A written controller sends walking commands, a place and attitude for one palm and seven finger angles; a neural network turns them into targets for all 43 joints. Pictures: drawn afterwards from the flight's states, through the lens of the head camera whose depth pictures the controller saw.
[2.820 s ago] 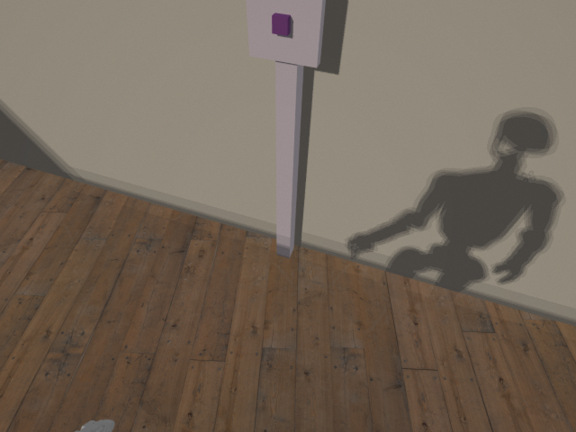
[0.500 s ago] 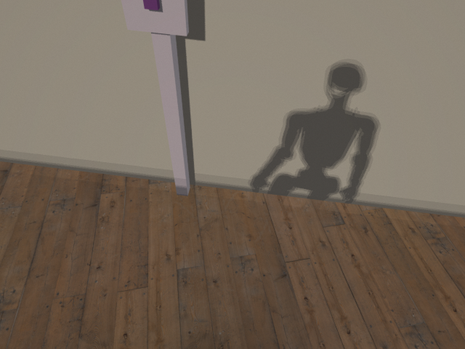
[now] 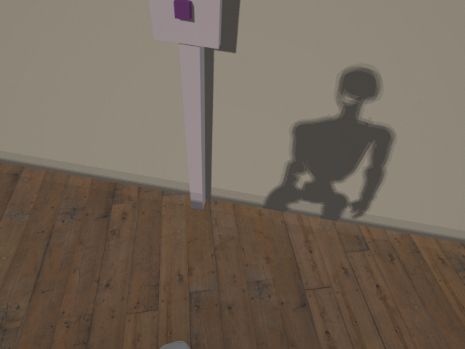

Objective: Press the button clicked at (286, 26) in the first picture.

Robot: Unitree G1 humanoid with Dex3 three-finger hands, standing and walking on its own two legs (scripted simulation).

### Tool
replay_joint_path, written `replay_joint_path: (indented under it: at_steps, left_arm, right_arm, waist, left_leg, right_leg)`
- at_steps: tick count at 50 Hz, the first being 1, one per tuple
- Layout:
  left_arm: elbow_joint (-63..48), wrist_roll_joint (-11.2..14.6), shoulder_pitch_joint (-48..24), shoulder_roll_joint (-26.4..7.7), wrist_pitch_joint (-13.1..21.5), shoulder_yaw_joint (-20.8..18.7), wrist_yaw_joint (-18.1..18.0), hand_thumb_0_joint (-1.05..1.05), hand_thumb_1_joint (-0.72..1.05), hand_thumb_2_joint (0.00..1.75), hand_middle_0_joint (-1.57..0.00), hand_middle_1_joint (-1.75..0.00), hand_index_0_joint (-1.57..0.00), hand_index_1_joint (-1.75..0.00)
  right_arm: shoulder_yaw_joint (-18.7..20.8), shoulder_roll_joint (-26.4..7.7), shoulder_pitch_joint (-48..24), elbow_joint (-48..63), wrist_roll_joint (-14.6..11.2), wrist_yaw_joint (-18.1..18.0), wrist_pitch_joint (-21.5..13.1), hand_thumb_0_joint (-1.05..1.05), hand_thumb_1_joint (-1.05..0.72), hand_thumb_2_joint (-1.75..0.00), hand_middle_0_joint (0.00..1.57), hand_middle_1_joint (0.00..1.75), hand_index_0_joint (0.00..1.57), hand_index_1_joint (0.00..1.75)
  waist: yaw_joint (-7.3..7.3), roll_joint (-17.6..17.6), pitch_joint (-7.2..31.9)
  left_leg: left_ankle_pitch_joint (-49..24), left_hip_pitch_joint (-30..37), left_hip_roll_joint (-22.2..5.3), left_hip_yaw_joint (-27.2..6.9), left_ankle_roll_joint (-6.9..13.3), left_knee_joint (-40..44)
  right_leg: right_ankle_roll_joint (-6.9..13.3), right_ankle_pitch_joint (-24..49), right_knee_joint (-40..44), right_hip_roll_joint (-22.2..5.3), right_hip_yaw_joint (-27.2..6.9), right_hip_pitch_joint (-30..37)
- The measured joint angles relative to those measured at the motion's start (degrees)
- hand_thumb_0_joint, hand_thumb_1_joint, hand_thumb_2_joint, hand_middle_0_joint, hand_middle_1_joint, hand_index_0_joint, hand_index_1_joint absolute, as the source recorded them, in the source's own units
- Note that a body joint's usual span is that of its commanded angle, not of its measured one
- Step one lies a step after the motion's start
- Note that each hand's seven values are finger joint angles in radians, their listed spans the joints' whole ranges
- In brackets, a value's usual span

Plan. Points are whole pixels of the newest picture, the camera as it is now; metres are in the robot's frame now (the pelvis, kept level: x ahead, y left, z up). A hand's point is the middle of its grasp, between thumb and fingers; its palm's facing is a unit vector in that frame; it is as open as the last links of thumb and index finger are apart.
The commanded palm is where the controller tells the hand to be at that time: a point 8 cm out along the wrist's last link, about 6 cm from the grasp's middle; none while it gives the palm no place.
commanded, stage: take the last steps up to it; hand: left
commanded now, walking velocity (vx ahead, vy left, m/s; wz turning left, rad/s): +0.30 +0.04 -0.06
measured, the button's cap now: (183, 9) +0.81 +0.20 +0.20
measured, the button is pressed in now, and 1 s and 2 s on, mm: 0 0 0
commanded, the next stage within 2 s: come to a stop and stand still in 0.62 s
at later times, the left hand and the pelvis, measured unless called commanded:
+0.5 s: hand (157, 272) +0.29 +0.18 -0.15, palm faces -0.07 -0.98 -0.19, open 7.4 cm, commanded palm none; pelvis +0.17 +0.02 +0.00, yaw -3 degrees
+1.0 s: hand (128, 272) +0.29 +0.25 -0.17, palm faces -0.02 -0.99 -0.14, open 7.4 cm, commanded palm none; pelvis +0.29 +0.08 +0.02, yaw -4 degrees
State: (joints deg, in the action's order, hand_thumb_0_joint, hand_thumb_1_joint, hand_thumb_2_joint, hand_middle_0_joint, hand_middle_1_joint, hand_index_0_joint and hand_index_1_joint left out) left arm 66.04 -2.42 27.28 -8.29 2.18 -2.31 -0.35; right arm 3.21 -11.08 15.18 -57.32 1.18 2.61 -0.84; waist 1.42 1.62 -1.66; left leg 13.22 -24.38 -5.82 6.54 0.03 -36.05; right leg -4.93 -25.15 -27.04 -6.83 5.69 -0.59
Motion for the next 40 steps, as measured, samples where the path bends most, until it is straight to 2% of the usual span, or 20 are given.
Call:
replay_joint_path:
  at_steps: [2, 4, 5, 7, 10, 14, 18, 22, 24, 25, 27, 29, 31, 35, 38, 40]
  left_arm:
    - [0.4, 0.5, -0.9, -0.6, -1.2, -0.3, 0.2, 0.01, 0.90, 0.90, -0.20, -0.30, -0.20, -0.30]
    - [0.2, 0.7, -2.7, -1.5, -2.0, -0.7, 0.1, 0.01, 0.90, 0.90, -0.20, -0.30, -0.20, -0.30]
    - [0.0, 0.6, -3.8, -1.9, -2.1, -0.9, 0.3, 0.01, 0.91, 0.90, -0.20, -0.30, -0.20, -0.30]
    - [-1.1, 0.4, -6.2, -2.7, -2.0, -1.3, 0.6, 0.01, 0.91, 0.90, -0.20, -0.30, -0.19, -0.30]
    - [-3.7, 0.2, -9.6, -2.9, -1.7, -1.5, 0.8, 0.01, 0.91, 0.90, -0.20, -0.30, -0.19, -0.30]
    - [-6.7, 0.1, -13.5, -2.1, -1.8, -1.4, 1.0, 0.01, 0.91, 0.90, -0.19, -0.30, -0.19, -0.30]
    - [-8.2, 0.2, -16.6, -0.9, -2.0, -1.2, 1.2, 0.00, 0.91, 0.90, -0.19, -0.30, -0.19, -0.30]
    - [-8.8, 0.1, -18.4, 0.2, -1.6, -0.9, 1.2, 0.00, 0.91, 0.90, -0.20, -0.30, -0.19, -0.30]
    - [-9.2, 0.0, -18.7, 0.4, -0.5, -0.6, 1.3, 0.00, 0.91, 0.90, -0.20, -0.30, -0.19, -0.30]
    - [-9.1, 0.0, -18.9, 0.6, 0.3, -0.5, 1.1, 0.00, 0.91, 0.90, -0.20, -0.30, -0.19, -0.30]
    - [-8.9, 0.4, -18.5, 1.2, 1.4, -0.2, 0.8, 0.00, 0.91, 0.90, -0.20, -0.30, -0.19, -0.30]
    - [-8.9, 1.3, -17.3, 1.5, 2.1, -1.0, -0.2, -0.01, 0.92, 0.90, -0.20, -0.30, -0.20, -0.30]
    - [-8.8, 1.2, -16.2, 0.7, 2.4, -1.6, -1.0, -0.03, 0.95, 0.90, -0.20, -0.30, -0.20, -0.30]
    - [-6.6, 0.6, -13.5, -1.0, 1.4, -1.0, -0.8, -0.03, 0.95, 0.90, -0.20, -0.30, -0.20, -0.30]
    - [-4.7, 0.5, -11.7, -1.4, 0.5, -0.6, -0.4, -0.02, 0.94, 0.90, -0.20, -0.30, -0.20, -0.30]
    - [-3.5, 0.8, -10.5, -1.4, -0.2, -0.3, -0.4, -0.01, 0.93, 0.90, -0.20, -0.30, -0.20, -0.30]
  right_arm:
    - [-0.1, 0.4, -1.3, 0.2, 0.4, -0.9, -1.5, 0.00, -0.90, -0.90, 0.19, 0.30, 0.20, 0.30]
    - [-0.5, 1.3, -1.8, -0.2, 0.3, -1.9, -1.9, 0.00, -0.90, -0.90, 0.19, 0.30, 0.20, 0.30]
    - [-0.7, 1.9, -1.7, -0.5, 0.2, -2.3, -2.0, 0.00, -0.91, -0.90, 0.19, 0.30, 0.20, 0.30]
    - [-0.8, 2.9, -0.8, -1.6, 0.2, -3.2, -2.3, 0.00, -0.92, -0.90, 0.20, 0.30, 0.20, 0.30]
    - [-1.0, 3.4, 1.3, -3.3, 0.2, -3.5, -2.4, 0.00, -0.93, -0.90, 0.20, 0.30, 0.20, 0.30]
    - [-1.0, 4.1, 3.9, -5.2, 0.2, -3.3, -2.4, 0.00, -0.92, -0.90, 0.20, 0.30, 0.20, 0.30]
    - [-0.9, 4.7, 5.9, -6.6, 0.3, -3.1, -2.4, 0.00, -0.91, -0.90, 0.20, 0.30, 0.20, 0.30]
    - [-0.9, 5.0, 7.6, -7.8, 0.6, -3.0, -2.2, 0.00, -0.91, -0.90, 0.20, 0.30, 0.20, 0.30]
    - [-1.0, 5.2, 8.8, -8.3, 0.4, -3.0, -2.0, 0.00, -0.91, -0.90, 0.20, 0.30, 0.20, 0.30]
    - [-1.0, 5.2, 8.9, -8.7, 0.1, -2.8, -1.8, 0.00, -0.90, -0.90, 0.20, 0.30, 0.20, 0.30]
    - [-1.1, 5.0, 8.3, -9.1, -0.1, -2.5, -0.7, 0.00, -0.90, -0.90, 0.20, 0.30, 0.20, 0.30]
    - [-0.8, 4.4, 7.2, -8.9, 0.0, -2.4, 0.1, 0.00, -0.90, -0.90, 0.20, 0.30, 0.20, 0.30]
    - [-0.3, 3.7, 5.6, -8.0, 0.2, -2.4, 0.7, 0.00, -0.90, -0.90, 0.20, 0.30, 0.20, 0.30]
    - [0.1, 2.4, 1.9, -4.8, 0.2, -2.2, 0.6, 0.00, -0.91, -0.90, 0.19, 0.30, 0.20, 0.30]
    - [0.1, 1.4, -0.3, -3.3, 0.2, -2.3, 0.1, 0.00, -0.92, -0.90, 0.19, 0.30, 0.19, 0.30]
    - [-0.3, 0.7, -1.3, -2.9, 0.0, -2.4, -0.4, 0.00, -0.92, -0.90, 0.19, 0.30, 0.19, 0.30]
  waist:
    - [-0.47, 0.8, -1.1]
    - [-0.69, 1.2, -1.4]
    - [-0.88, 1.4, -1.2]
    - [-1.15, 1.5, -0.5]
    - [-1.21, 1.0, 0.8]
    - [-1.62, 0.2, 1.7]
    - [-2.71, -0.7, 1.4]
    - [-3.96, -1.9, 0.5]
    - [-4.05, -2.2, 0.2]
    - [-3.97, -2.7, -0.2]
    - [-3.75, -3.2, -0.8]
    - [-3.02, -3.4, -0.6]
    - [-2.48, -3.6, -0.1]
    - [-2.41, -2.9, 0.5]
    - [-1.85, -2.4, 0.4]
    - [-1.19, -2.2, 0.1]
  left_leg:
    - [0.8, -0.7, 0.9, 0.9, 1.3, -3.9]
    - [2.9, 1.0, 1.4, 2.2, 2.2, -4.2]
    - [3.0, 2.4, 1.8, 2.8, 2.4, -2.7]
    - [2.0, 5.6, 3.0, 3.7, 2.7, 1.4]
    - [0.6, 10.2, 4.6, 4.6, 3.3, 7.7]
    - [0.1, 15.2, 6.5, 5.3, 3.7, 13.4]
    - [1.7, 19.0, 7.4, 5.6, 3.4, 15.4]
    - [5.7, 21.3, 6.4, 5.7, 2.2, 13.2]
    - [9.6, 20.9, 5.1, 5.4, 1.3, 8.2]
    - [11.6, 18.9, 3.8, 4.9, 1.2, 2.6]
    - [14.5, 12.7, 2.6, 1.6, 1.0, -12.6]
    - [12.5, 6.5, 2.0, -0.7, 0.7, -23.3]
    - [9.5, 1.8, 0.7, -1.5, -0.1, -25.8]
    - [6.1, -1.6, -1.0, -1.0, -1.4, -16.2]
    - [3.6, -0.3, -1.0, -0.6, -1.8, -7.0]
    - [-1.2, 2.7, -0.8, -0.3, -2.2, 0.4]
  right_leg:
    - [2.5, -4.4, -16.2, -0.6, -2.2, -6.2]
    - [4.7, -3.8, -32.7, 0.8, -4.2, -13.9]
    - [5.3, -1.7, -37.9, 1.2, -3.9, -17.3]
    - [5.6, 2.2, -42.1, 1.3, -2.4, -22.7]
    - [5.2, 6.2, -39.3, 1.1, -0.5, -27.8]
    - [4.3, 9.9, -30.0, 0.6, 0.1, -30.0]
    - [4.1, 11.0, -19.5, 0.3, -0.3, -28.4]
    - [4.5, 11.1, -10.4, 1.1, 0.1, -24.0]
    - [5.6, 14.3, -4.9, 2.1, 0.9, -20.2]
    - [6.3, 15.4, -5.8, 2.6, 1.5, -20.0]
    - [6.9, 12.6, -7.5, 3.3, 2.7, -19.0]
    - [6.8, 11.2, -5.6, 3.9, 3.5, -16.7]
    - [6.2, 11.9, -2.3, 4.5, 4.0, -14.4]
    - [5.4, 12.3, 1.9, 4.4, 3.9, -11.3]
    - [4.1, 10.9, 2.1, 4.0, 3.6, -9.5]
    - [3.0, 9.0, 0.4, 3.9, 3.4, -8.7]
